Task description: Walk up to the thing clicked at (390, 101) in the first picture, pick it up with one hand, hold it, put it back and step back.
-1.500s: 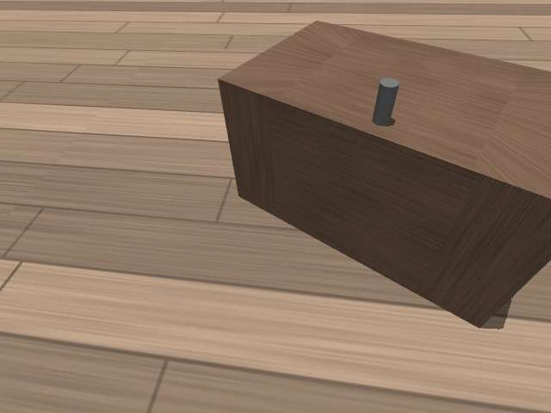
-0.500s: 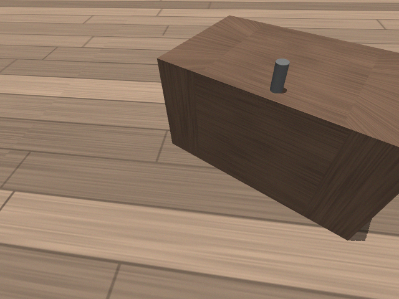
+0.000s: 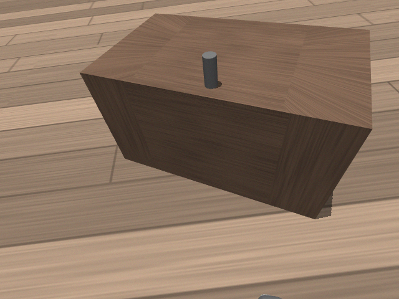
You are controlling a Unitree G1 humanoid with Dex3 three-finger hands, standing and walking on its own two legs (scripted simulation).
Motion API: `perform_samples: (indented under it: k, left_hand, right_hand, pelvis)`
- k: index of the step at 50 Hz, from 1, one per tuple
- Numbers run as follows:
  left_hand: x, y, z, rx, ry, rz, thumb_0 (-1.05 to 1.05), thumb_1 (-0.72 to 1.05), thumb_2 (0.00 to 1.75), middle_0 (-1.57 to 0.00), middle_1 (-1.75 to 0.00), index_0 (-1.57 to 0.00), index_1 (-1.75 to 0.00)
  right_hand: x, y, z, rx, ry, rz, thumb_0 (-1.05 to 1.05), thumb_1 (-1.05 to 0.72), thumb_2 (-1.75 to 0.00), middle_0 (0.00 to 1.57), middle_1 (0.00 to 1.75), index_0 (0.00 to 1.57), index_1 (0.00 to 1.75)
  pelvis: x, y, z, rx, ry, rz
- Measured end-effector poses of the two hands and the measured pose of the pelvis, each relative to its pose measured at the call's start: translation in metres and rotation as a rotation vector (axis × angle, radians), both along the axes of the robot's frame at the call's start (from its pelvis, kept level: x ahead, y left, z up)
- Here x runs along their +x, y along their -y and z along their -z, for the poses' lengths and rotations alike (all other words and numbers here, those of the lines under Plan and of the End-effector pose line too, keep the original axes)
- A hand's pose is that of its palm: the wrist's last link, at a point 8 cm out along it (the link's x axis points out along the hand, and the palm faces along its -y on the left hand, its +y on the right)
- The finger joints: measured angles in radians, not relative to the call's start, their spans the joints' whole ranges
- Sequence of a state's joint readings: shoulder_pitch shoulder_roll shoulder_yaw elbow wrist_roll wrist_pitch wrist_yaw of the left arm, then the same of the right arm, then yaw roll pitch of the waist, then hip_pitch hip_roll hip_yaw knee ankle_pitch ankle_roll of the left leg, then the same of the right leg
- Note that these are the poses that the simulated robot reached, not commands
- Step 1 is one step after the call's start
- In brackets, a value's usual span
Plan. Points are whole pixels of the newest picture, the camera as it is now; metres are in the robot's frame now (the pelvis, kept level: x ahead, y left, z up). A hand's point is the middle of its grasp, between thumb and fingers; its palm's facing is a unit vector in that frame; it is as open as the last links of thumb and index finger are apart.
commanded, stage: walk up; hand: left
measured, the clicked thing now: (210, 70) +0.89 +0.02 -0.03
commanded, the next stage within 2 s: none
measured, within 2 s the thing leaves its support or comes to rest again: neither
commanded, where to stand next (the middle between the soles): +0.46 -0.03 m, yaw -22 degrees
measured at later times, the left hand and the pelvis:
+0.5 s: hand (122, 216) +0.34 +0.26 -0.11, palm faces -0.29 -0.88 -0.37, open 7.4 cm; pelvis +0.19 +0.01 +0.02, yaw -12 degrees
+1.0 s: hand (134, 171) +0.50 +0.26 -0.13, palm faces -0.34 -0.83 -0.44, open 7.4 cm; pelvis +0.37 +0.00 +0.00, yaw -19 degrees
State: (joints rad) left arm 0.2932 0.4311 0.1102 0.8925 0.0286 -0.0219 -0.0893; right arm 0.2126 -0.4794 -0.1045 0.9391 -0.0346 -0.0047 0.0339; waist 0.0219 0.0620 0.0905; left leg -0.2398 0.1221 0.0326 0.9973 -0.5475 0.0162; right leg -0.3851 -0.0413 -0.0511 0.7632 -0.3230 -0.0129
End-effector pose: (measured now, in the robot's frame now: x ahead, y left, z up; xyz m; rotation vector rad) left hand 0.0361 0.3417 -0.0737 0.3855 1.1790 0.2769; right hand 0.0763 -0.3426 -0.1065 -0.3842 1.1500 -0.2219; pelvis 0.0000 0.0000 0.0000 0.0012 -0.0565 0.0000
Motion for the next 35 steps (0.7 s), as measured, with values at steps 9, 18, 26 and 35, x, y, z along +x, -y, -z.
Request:
perform_samples:
  k: [9, 18, 26, 35]
  left_hand:
    - [0.059, 0.032, 0.001, -0.077, -0.039, 0.06, 0.0, 0.9, 0.9, -0.21, -0.3, -0.2, -0.3]
    - [0.191, 0.02, 0.027, -0.084, -0.027, 0.229, 0.01, 0.9, 0.9, -0.21, -0.3, -0.2, -0.3]
    - [0.325, 0.044, -0.006, -0.074, 0.074, 0.375, 0.0, 0.9, 0.9, -0.2, -0.3, -0.2, -0.3]
    - [0.42, 0.084, -0.018, -0.01, 0.185, 0.436, 0.0, 0.9, 0.9, -0.2, -0.3, -0.2, -0.3]
  right_hand:
    - [0.059, -0.024, -0.023, 0.071, 0.063, -0.01, 0.01, -0.91, -0.9, 0.2, 0.3, 0.2, 0.3]
    - [0.084, -0.035, -0.029, 0.011, 0.116, 0.122, 0.01, -0.91, -0.9, 0.2, 0.3, 0.21, 0.3]
    - [0.067, -0.03, -0.039, 0.021, -0.008, 0.241, 0.01, -0.91, -0.9, 0.2, 0.3, 0.21, 0.3]
    - [0.105, -0.002, -0.002, 0.066, -0.08, 0.312, 0.01, -0.91, -0.9, 0.2, 0.3, 0.21, 0.3]
  pelvis:
    - [0.065, 0.0, -0.02, -0.016, -0.006, 0.08]
    - [0.142, -0.02, -0.006, 0.011, -0.01, 0.164]
    - [0.199, -0.008, -0.024, 0.017, -0.022, 0.223]
    - [0.262, 0.025, -0.007, -0.001, -0.004, 0.267]
